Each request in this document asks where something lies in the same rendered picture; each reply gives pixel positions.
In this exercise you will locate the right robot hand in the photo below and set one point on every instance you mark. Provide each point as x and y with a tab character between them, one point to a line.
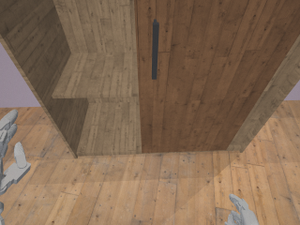
246	216

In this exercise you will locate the wardrobe door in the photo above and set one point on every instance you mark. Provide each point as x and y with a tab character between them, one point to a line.
283	72
214	60

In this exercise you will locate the left robot hand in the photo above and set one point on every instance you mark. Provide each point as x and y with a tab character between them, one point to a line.
17	170

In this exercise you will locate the handle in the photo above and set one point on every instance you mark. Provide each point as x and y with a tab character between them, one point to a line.
155	35

